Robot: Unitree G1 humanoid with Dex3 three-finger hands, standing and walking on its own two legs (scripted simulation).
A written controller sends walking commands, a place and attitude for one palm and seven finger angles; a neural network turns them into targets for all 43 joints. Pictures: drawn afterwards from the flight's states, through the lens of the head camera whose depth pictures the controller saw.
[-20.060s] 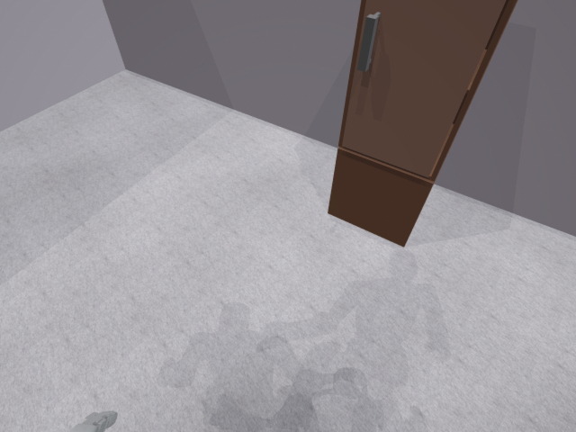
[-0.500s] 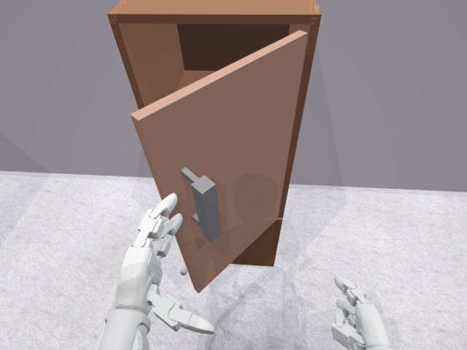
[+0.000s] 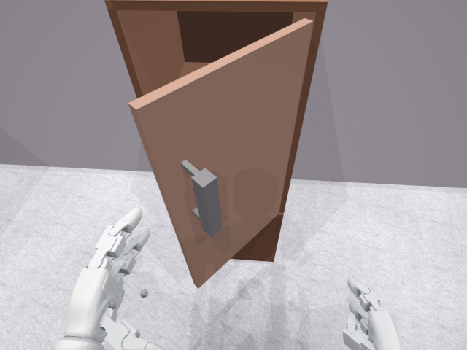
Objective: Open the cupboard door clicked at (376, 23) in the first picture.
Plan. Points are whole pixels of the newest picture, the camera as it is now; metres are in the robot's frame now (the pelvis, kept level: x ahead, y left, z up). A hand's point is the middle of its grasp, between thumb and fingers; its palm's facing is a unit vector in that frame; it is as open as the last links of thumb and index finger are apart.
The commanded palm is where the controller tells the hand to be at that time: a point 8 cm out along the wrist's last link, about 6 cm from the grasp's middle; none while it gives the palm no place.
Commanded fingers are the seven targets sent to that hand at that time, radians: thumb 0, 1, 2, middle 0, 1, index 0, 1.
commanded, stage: draw the hand back to the body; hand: left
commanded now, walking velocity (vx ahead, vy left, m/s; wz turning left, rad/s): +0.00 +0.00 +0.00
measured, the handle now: (200, 198) +0.34 +0.08 +0.10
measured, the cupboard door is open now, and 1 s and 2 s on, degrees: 49 49 49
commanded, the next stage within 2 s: step back with the hand held close in 1.58 s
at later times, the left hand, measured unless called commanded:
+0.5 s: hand (96, 276) +0.19 +0.19 +0.13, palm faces +0.02 -1.00 -0.09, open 16.2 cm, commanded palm +0.15 +0.25 +0.15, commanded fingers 0.00 -0.29 0.39 -0.16 -0.30 -0.16 -0.30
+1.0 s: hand (25, 241) +0.21 +0.26 +0.18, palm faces +0.36 -0.84 -0.40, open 11.5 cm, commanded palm +0.16 +0.30 +0.19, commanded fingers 0.00 0.58 0.76 -0.19 -0.30 -0.19 -0.30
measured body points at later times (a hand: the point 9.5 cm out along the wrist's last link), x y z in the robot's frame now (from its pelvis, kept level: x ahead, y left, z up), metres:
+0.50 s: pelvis +0.01 +0.02 +0.01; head +0.00 +0.01 +0.46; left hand +0.18 +0.24 +0.14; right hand +0.20 -0.19 -0.04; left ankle -0.02 +0.11 -0.70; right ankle +0.03 -0.09 -0.70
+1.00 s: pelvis +0.02 +0.03 +0.04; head +0.00 +0.01 +0.49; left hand +0.18 +0.30 +0.20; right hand +0.21 -0.18 -0.04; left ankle -0.02 +0.11 -0.70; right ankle +0.03 -0.09 -0.70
